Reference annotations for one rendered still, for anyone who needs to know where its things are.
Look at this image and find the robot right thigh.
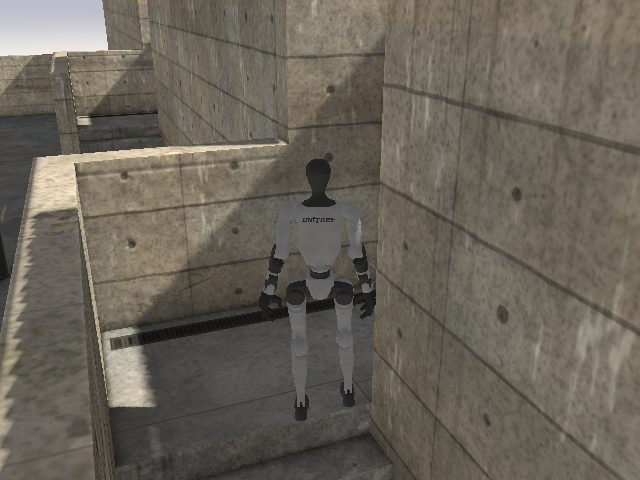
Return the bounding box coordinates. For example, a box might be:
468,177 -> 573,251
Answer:
333,279 -> 354,348

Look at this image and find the robot right upper arm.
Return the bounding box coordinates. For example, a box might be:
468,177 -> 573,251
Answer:
340,202 -> 363,259

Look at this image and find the left robot forearm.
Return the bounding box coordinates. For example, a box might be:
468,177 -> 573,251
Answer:
262,244 -> 284,295

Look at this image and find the robot right hand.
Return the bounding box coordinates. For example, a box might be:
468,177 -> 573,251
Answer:
353,290 -> 376,319

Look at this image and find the right robot forearm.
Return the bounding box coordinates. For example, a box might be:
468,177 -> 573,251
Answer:
353,243 -> 373,293

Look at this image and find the robot left thigh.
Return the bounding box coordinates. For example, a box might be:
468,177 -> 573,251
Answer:
286,280 -> 308,356

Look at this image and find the robot left hand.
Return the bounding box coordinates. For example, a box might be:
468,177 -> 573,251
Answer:
259,291 -> 282,322

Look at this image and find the robot thigh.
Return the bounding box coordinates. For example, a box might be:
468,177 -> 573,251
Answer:
286,280 -> 308,356
333,279 -> 354,348

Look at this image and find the robot left upper arm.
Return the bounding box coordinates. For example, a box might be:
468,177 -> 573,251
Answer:
274,202 -> 298,259

